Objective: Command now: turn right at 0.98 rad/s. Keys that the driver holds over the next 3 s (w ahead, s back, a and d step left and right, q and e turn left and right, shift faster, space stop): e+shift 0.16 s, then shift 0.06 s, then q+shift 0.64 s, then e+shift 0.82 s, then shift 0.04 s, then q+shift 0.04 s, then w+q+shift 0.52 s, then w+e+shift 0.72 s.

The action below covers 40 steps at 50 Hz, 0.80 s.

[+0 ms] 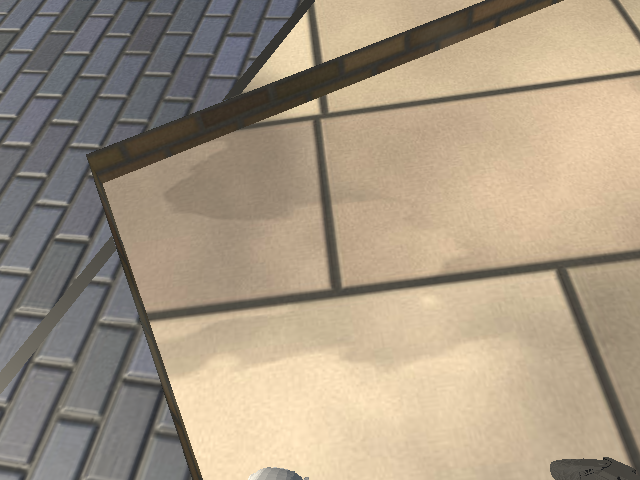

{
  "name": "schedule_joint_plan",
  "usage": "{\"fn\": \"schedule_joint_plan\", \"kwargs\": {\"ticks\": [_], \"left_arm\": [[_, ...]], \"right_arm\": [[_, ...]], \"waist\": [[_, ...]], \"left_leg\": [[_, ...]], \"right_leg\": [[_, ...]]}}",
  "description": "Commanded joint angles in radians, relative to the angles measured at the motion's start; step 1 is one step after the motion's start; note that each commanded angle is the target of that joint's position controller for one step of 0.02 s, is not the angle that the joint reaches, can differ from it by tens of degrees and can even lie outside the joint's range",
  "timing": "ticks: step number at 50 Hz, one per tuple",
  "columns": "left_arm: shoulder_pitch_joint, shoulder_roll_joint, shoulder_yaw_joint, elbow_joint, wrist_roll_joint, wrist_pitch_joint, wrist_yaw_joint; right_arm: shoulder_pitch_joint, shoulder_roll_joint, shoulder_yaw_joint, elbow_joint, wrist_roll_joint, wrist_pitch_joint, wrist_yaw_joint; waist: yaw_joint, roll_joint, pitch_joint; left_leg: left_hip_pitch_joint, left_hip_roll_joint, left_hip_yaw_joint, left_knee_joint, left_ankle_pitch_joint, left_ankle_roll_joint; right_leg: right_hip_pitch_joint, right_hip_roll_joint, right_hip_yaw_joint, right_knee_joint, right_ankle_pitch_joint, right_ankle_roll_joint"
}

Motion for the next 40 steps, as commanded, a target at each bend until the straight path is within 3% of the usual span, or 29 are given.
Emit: {"fn": "schedule_joint_plan", "kwargs": {"ticks": [1,4,5,10,11,12,13,14,17,19,21,24,27,28,29,31,32,34,35,36,37,38,39,40], "left_arm": [[0.076,0.175,0.05,-0.03,-0.008,-0.006,0.004],[0.065,0.184,0.056,-0.035,-0.005,-0.009,0.0],[0.057,0.19,0.056,-0.034,-0.005,-0.012,-0.004],[0.03,0.186,0.058,-0.036,-0.002,-0.004,-0.02],[0.028,0.186,0.059,-0.038,-0.01,0.003,-0.026],[0.023,0.184,0.056,-0.032,-0.013,0.01,-0.031],[0.011,0.182,0.049,-0.024,-0.008,0.012,-0.035],[-0.014,0.186,0.044,-0.015,-0.004,0.013,-0.037],[-0.061,0.161,0.028,0.01,0.005,0.003,-0.04],[-0.108,0.114,0.003,0.021,0.01,-0.009,-0.038],[-0.167,0.1,-0.01,0.021,0.022,-0.021,-0.032],[-0.19,0.149,0.007,0.025,0.035,-0.03,-0.003],[-0.156,0.148,0.02,0.032,0.03,-0.043,0.02],[-0.14,0.113,0.017,0.033,0.029,-0.051,0.019],[-0.108,0.118,0.024,0.043,0.016,-0.061,0.017],[-0.118,0.109,0.022,0.041,0.017,-0.08,0.026],[-0.116,0.102,0.017,0.049,0.007,-0.069,0.024],[-0.15,0.12,0.02,0.044,0.012,-0.063,0.024],[-0.207,0.124,0.02,0.031,0.01,-0.058,0.021],[-0.221,0.125,0.02,0.028,-0.004,-0.039,0.02],[-0.189,0.143,0.03,0.036,-0.008,-0.022,0.014],[-0.145,0.131,0.034,0.045,0.016,-0.008,0.004],[-0.296,0.077,0.018,-0.092,0.036,0.0,-0.02],[-0.392,0.102,0.021,-0.144,0.085,-0.013,-0.04]], "right_arm": [[-0.079,-0.065,-0.016,-0.095,0.005,-0.019,0.005],[-0.07,-0.087,-0.021,-0.083,0.013,-0.032,0.007],[-0.069,-0.128,-0.03,-0.078,0.017,-0.04,0.008],[-0.073,-0.143,-0.033,-0.051,0.037,-0.055,0.017],[-0.044,-0.166,-0.042,-0.038,0.035,-0.057,0.017],[-0.009,-0.175,-0.052,-0.018,0.019,-0.056,0.025],[0.003,-0.156,-0.052,-0.011,0.013,-0.052,0.034],[0.019,-0.135,-0.05,-0.01,0.009,-0.047,0.041],[0.094,-0.125,-0.047,0.025,0.014,-0.041,0.044],[0.171,-0.13,-0.046,0.068,0.029,-0.036,0.045],[0.174,-0.147,-0.046,0.073,0.044,-0.036,0.044],[0.138,-0.206,-0.068,0.049,0.057,-0.041,0.043],[0.153,-0.204,-0.069,0.012,0.054,-0.042,0.042],[0.192,-0.197,-0.073,0.024,0.057,-0.044,0.039],[0.18,-0.156,-0.062,-0.005,0.05,-0.036,0.03],[0.176,-0.156,-0.061,-0.041,0.043,-0.023,0.023],[0.171,-0.126,-0.045,-0.057,0.056,-0.015,0.029],[0.177,-0.107,-0.028,-0.089,0.052,-0.007,0.048],[0.2,-0.1,-0.019,-0.102,0.054,-0.006,0.058],[0.19,-0.076,-0.008,-0.114,0.072,0.001,0.061],[0.262,-0.086,-0.012,-0.094,0.068,0.007,0.061],[0.408,-0.119,-0.027,-0.046,0.055,0.003,0.068],[0.436,-0.355,-0.075,-0.078,0.055,-0.008,0.055],[0.418,-0.354,-0.07,-0.089,0.083,-0.018,0.035]], "waist": [[0.019,-0.126,-0.118],[0.019,-0.135,-0.128],[0.019,-0.101,-0.126],[0.037,-0.168,-0.111],[0.04,-0.136,-0.103],[0.031,-0.058,-0.104],[0.02,-0.024,-0.102],[-0.002,-0.037,-0.102],[-0.033,-0.125,-0.096],[-0.054,-0.144,-0.105],[-0.055,-0.174,-0.084],[-0.032,-0.16,-0.056],[-0.014,-0.138,-0.063],[0.005,-0.152,-0.094],[0.009,-0.146,-0.089],[-0.02,-0.045,-0.112],[-0.027,-0.055,-0.118],[-0.049,-0.093,-0.144],[-0.082,-0.127,-0.15],[-0.082,-0.179,-0.145],[-0.097,-0.183,-0.123],[-0.148,-0.026,-0.106],[-0.196,0.479,-0.056],[-0.207,0.43,-0.033]], "left_leg": [[-0.099,-0.014,-0.013,-0.092,0.016,-0.005],[-0.089,-0.016,-0.042,-0.151,-0.004,0.01],[-0.048,-0.014,-0.062,-0.286,0.073,-0.004],[0.237,-0.039,-0.046,-0.574,0.051,0.007],[0.352,-0.034,-0.041,-0.598,0.037,0.022],[0.448,-0.03,-0.02,-0.56,0.026,0.041],[0.533,-0.034,0.014,-0.548,0.029,0.043],[0.552,-0.043,0.045,-0.515,0.037,0.039],[0.453,-0.042,0.112,-0.392,0.048,0.01],[0.436,-0.021,0.12,-0.325,0.062,-0.007],[0.438,0.005,0.086,-0.308,0.076,-0.007],[0.308,-0.022,0.021,-0.191,0.053,0.004],[0.146,0.021,-0.016,-0.065,-0.017,0.016],[0.127,-0.012,0.036,0.111,-0.113,0.031],[0.078,-0.001,-0.013,0.275,-0.243,0.066],[-0.001,0.027,-0.1,0.349,-0.302,0.086],[0.017,0.022,-0.069,0.261,-0.393,0.103],[0.116,0.051,-0.006,0.055,-0.389,0.11],[0.249,0.072,0.006,-0.132,-0.377,0.124],[0.393,0.029,0.057,-0.37,-0.537,0.134],[0.527,-0.029,0.103,-0.519,-0.423,0.142],[0.665,-0.053,-0.07,-0.72,-0.261,0.178],[0.709,0.234,-0.864,-1.07,0.072,0.289],[0.618,0.254,-1.081,-1.245,0.435,0.28]], "right_leg": [[0.261,-0.257,0.291,-0.074,-0.013,0.032],[0.319,-0.278,0.35,-0.067,-0.046,-0.01],[0.309,-0.259,0.343,-0.061,-0.108,-0.01],[0.18,-0.234,0.38,-0.071,-0.124,0.004],[0.072,-0.215,0.365,-0.086,-0.139,0.03],[-0.031,-0.201,0.327,-0.133,-0.236,0.05],[-0.102,-0.193,0.303,-0.179,-0.334,0.049],[-0.118,-0.198,0.27,-0.215,-0.408,0.028],[-0.032,-0.249,0.169,-0.234,-0.413,-0.044],[-0.039,-0.294,0.105,-0.231,-0.432,-0.067],[-0.095,-0.349,0.079,-0.232,-0.464,-0.085],[-0.049,-0.427,0.035,-0.191,-0.411,-0.123],[0.087,-0.506,0.029,-0.136,-0.311,-0.161],[0.124,-0.517,-0.021,-0.098,-0.124,-0.193],[0.145,-0.604,-0.003,-0.078,0.143,-0.224],[0.223,-0.613,-0.052,-0.023,0.255,-0.196],[0.224,-0.587,-0.108,-0.031,0.349,-0.178],[0.199,-0.53,-0.224,-0.057,0.327,-0.118],[0.112,-0.503,-0.293,-0.07,0.303,-0.074],[0.003,-0.462,-0.346,-0.095,0.171,-0.051],[-0.081,-0.433,-0.372,-0.056,0.113,-0.047],[-0.234,-0.372,-0.41,0.189,0.006,-0.005],[-0.641,-0.182,-0.395,0.53,-0.634,0.13],[-0.649,-0.189,-0.237,0.704,-0.676,0.132]]}}
Next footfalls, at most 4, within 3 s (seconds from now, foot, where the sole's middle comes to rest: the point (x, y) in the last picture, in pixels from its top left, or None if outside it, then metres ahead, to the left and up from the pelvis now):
0.20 left None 0.13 0.18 -0.67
0.76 left None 0.07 0.29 -0.66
1.64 right None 0.29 0.20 -0.78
2.18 left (141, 414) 0.52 0.49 -0.66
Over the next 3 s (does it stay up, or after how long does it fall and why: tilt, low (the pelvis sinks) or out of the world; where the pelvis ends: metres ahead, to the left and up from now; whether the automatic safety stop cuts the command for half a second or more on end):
stays up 1.23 0.32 -0.02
